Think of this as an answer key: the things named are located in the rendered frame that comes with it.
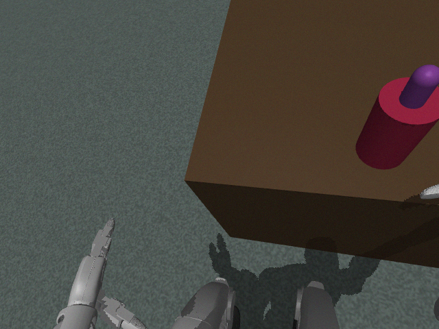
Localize left robot hand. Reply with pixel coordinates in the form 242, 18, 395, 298
67, 218, 147, 329

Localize left robot arm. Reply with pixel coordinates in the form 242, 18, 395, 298
54, 304, 97, 329

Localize right robot hand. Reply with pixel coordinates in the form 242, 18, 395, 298
420, 184, 439, 199

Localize bottle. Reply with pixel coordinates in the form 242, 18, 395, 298
356, 64, 439, 169

